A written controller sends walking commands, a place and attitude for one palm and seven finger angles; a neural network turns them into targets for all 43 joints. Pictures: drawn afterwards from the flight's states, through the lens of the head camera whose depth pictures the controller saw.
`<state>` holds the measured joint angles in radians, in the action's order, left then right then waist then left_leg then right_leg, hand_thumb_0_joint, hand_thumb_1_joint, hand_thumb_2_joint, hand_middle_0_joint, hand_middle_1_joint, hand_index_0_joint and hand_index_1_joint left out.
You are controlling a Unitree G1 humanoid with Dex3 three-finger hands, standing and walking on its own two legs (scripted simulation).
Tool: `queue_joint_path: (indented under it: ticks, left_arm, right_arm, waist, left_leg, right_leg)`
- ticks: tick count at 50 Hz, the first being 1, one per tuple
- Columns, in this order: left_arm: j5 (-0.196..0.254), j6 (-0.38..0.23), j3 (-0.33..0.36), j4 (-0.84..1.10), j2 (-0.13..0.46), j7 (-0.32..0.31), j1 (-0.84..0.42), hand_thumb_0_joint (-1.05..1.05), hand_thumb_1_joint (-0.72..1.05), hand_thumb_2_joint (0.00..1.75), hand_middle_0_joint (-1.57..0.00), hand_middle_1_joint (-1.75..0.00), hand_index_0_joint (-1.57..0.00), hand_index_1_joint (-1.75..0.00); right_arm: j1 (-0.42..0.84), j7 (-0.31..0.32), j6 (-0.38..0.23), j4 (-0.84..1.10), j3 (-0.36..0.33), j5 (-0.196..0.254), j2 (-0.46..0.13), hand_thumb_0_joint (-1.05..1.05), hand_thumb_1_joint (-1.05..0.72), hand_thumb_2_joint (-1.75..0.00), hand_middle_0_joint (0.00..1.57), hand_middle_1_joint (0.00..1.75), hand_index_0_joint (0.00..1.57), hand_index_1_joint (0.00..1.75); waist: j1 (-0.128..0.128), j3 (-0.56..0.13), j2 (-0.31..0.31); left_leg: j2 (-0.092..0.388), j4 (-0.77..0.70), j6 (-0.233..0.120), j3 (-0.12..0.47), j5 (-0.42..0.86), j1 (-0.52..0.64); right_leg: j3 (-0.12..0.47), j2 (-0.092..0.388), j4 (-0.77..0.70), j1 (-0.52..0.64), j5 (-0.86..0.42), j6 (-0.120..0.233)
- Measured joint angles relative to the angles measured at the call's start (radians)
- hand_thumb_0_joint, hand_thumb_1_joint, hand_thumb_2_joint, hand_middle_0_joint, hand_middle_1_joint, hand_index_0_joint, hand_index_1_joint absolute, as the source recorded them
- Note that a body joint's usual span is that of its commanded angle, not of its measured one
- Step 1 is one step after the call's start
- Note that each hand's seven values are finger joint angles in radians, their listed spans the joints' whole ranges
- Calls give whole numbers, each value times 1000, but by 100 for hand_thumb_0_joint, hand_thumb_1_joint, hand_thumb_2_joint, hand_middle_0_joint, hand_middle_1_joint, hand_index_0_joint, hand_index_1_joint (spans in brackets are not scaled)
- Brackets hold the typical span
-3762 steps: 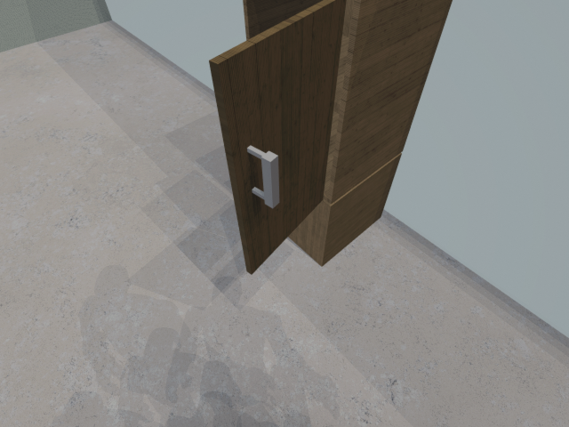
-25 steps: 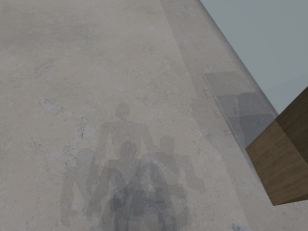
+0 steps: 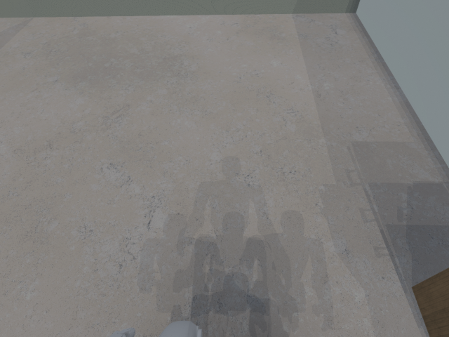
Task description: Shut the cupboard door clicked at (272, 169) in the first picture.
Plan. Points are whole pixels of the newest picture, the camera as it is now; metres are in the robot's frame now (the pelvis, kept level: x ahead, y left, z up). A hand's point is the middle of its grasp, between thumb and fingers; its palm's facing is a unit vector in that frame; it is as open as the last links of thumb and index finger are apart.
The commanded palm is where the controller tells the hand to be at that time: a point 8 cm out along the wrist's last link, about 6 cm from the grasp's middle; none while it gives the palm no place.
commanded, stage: walk to a spot facing it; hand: left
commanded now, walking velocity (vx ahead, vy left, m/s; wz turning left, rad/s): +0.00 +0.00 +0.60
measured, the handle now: out of the picture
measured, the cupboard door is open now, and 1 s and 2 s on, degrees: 3 3 3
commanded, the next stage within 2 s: turn to face it in 0.14 s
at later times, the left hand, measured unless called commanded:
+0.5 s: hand out of the picture +0.13 +0.24 -0.18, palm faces +0.19 -0.96 -0.20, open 7.4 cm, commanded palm none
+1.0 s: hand (129, 272) +0.28 +0.24 -0.17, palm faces -0.13 -0.96 -0.23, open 7.4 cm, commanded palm none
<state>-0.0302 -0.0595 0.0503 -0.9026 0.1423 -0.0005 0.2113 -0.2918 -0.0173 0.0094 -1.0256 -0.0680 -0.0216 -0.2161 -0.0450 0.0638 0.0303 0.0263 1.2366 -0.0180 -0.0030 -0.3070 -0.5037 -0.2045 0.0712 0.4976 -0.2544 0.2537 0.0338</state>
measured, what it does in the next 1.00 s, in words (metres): walks ahead: left foot, then right foot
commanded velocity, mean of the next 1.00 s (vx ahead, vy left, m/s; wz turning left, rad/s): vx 0.00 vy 0.00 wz -0.35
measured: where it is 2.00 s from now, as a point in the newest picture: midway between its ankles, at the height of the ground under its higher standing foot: outside the picture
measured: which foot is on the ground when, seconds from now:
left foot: up 0.00-0.28, down 0.30-0.74, up 0.76-1.00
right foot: down 0.00-0.28, up 0.30-0.70, down 0.72-1.00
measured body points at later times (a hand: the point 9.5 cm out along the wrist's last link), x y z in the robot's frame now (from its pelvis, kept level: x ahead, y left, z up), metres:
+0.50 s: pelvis +0.14 +0.05 -0.01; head +0.18 +0.07 +0.44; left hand +0.12 +0.29 -0.17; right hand +0.31 -0.15 -0.14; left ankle +0.17 +0.12 -0.74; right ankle +0.14 -0.11 -0.69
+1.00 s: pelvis +0.19 +0.05 +0.00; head +0.24 +0.05 +0.44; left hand +0.29 +0.29 -0.15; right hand +0.23 -0.23 -0.14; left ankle +0.20 +0.17 -0.71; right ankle +0.16 -0.08 -0.74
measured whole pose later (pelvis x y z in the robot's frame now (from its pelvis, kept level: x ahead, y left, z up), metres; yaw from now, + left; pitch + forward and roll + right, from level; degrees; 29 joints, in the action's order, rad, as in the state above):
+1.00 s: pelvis +0.19 +0.05 +0.00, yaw -11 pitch +2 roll +0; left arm -0.03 0.04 0.08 -0.92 0.21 0.00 0.23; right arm -0.17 0.03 0.04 -0.92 -0.06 0.00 -0.24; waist 0.01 0.07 -0.02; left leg 0.04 0.82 0.07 -0.03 -0.43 -0.41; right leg 0.08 -0.02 0.52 -0.27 0.28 0.00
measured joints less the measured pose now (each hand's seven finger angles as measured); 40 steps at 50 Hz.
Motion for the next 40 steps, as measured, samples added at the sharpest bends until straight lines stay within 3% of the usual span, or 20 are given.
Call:
queue_joint_path:
  ticks: [4, 8, 12, 14, 15, 16, 18, 20, 23, 28, 34, 36, 37, 40]
  left_arm:
    - [6, -9, 19, -25, 15, -19, 44, 0, 94, 90, -21, -30, -20, -30]
    - [5, 2, 11, -48, 28, -17, 76, 0, 94, 90, -21, -30, -20, -30]
    - [4, 20, 7, -58, 40, -12, 108, 0, 92, 90, -20, -30, -20, -30]
    - [7, 32, 8, -57, 45, -10, 136, 1, 91, 90, -21, -30, -20, -30]
    - [13, 41, 6, -57, 45, -9, 149, 1, 91, 90, -21, -30, -20, -30]
    - [16, 54, 5, -60, 54, -14, 141, 1, 91, 90, -21, -30, -20, -30]
    - [18, 75, 6, -65, 66, -29, 117, 1, 91, 90, -20, -30, -20, -30]
    - [15, 84, 3, -72, 65, -33, 91, 1, 91, 90, -20, -30, -19, -30]
    - [13, 90, -2, -75, 53, -26, 62, 1, 91, 90, -20, -30, -19, -30]
    - [6, 106, 1, -67, 31, -5, 44, 1, 91, 90, -20, -30, -19, -30]
    - [2, 117, 19, -47, 22, 10, 24, 1, 91, 90, -20, -30, -19, -30]
    - [1, 110, 24, -31, 29, 13, 26, 1, 90, 90, -20, -30, -19, -30]
    - [-1, 103, 26, -27, 31, 11, 26, 1, 90, 90, -20, -30, -19, -30]
    - [-2, 88, 20, -22, 24, 2, 16, 1, 90, 90, -20, -30, -20, -30]
  right_arm:
    - [55, -8, 12, 39, -3, -1, 8, 0, -91, -90, 20, 29, 20, 30]
    - [125, -19, 21, 76, 7, -1, 9, 0, -91, -90, 20, 29, 19, 30]
    - [186, -26, 16, 118, 20, -2, 5, 0, -91, -90, 20, 29, 19, 30]
    - [199, -26, 4, 145, 28, -5, -5, 0, -91, -90, 20, 29, 20, 30]
    - [201, -23, -8, 159, 30, -9, -15, 0, -91, -90, 20, 29, 20, 30]
    - [211, -14, -17, 162, 33, -7, -13, 0, -91, -90, 20, 29, 20, 30]
    - [224, 5, -23, 158, 49, -4, -7, 0, -91, -90, 20, 29, 20, 30]
    - [230, 24, -23, 147, 59, -4, 2, 0, -91, -90, 20, 29, 20, 30]
    - [231, 37, -23, 120, 74, -5, 22, 0, -91, -90, 20, 29, 20, 30]
    - [210, 35, -2, 82, 77, -2, 57, 0, -91, -90, 21, 29, 20, 30]
    - [165, 37, 10, 68, 43, 0, 48, -1, -91, -90, 21, 30, 21, 30]
    - [144, 36, 16, 65, 31, 3, 33, -1, -91, -90, 21, 30, 21, 30]
    - [136, 35, 20, 63, 24, 6, 22, -1, -91, -90, 21, 30, 21, 30]
    - [127, 40, 47, 59, 5, 10, -15, 0, -91, -90, 21, 30, 20, 30]
  waist:
    - [5, -3, -17]
    - [21, 24, -28]
    - [47, 58, -48]
    - [57, 60, -53]
    - [60, 50, -38]
    - [63, 56, -47]
    - [81, 62, -63]
    - [91, 56, -61]
    - [94, 43, -47]
    - [87, 13, -16]
    - [67, 8, -1]
    - [66, 2, -7]
    - [67, -3, -6]
    - [64, 5, 14]
  left_leg:
    - [30, -102, 26, -36, 38, -92]
    - [40, -304, 30, -81, 55, -93]
    - [11, -497, 8, -124, 43, -22]
    - [-9, -598, -14, -137, 136, 48]
    - [-4, -607, -50, -124, 192, 58]
    - [-14, -560, -72, -124, 148, 46]
    - [-22, -528, -84, -133, 55, 57]
    - [-22, -564, -77, -140, 36, 90]
    - [-16, -647, -72, -152, 64, 148]
    - [24, -703, -64, -185, 59, 211]
    - [67, -666, -38, -249, 7, 236]
    - [78, -618, -24, -275, -27, 225]
    - [89, -584, -15, -286, -49, 211]
    - [55, -352, 34, -161, -202, 115]
  right_leg:
    - [-62, 3, -77, 84, 12, -5]
    - [-116, 11, -86, 146, 55, -24]
    - [-152, 48, -6, 180, 142, -57]
    - [-154, 82, 118, 161, 206, -76]
    - [-125, 83, 244, 113, 235, -83]
    - [-57, 81, 377, 57, 291, -80]
    - [71, 48, 562, -42, 340, -73]
    - [133, 27, 607, -107, 312, -69]
    - [175, 14, 493, -139, 256, -66]
    - [169, -13, 330, -135, 186, -66]
    - [128, -41, 218, -80, 108, -61]
    - [130, -47, 125, -37, 22, -47]
    - [140, -54, 108, -31, 59, -33]
    - [159, -77, 119, -47, 88, -12]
